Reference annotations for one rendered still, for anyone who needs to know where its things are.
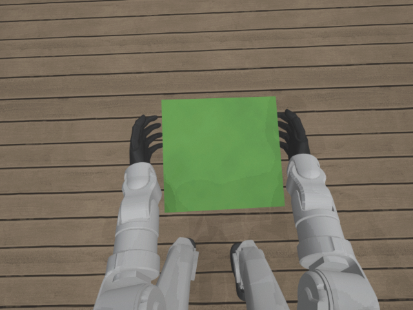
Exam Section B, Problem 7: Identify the robot left hand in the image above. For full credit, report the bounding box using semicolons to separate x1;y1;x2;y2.
130;115;163;166

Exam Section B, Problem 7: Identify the robot right hand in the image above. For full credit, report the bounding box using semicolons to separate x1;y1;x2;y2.
277;109;310;160

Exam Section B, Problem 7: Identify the robot right shin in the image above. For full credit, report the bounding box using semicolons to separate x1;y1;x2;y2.
237;240;264;289

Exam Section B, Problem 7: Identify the right robot upper arm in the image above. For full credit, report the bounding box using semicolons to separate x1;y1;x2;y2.
297;269;379;310

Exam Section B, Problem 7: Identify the robot left forearm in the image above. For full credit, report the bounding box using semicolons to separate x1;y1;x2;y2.
93;162;162;310

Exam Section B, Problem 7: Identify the carton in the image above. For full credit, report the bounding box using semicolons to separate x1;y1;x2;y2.
161;96;285;212

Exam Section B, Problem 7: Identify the left robot upper arm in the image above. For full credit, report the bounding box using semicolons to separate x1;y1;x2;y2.
94;283;166;310

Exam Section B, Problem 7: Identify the robot right forearm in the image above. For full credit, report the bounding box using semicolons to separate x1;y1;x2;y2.
286;154;380;310

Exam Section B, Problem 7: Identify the robot right thigh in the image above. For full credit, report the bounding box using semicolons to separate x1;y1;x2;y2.
232;246;290;310

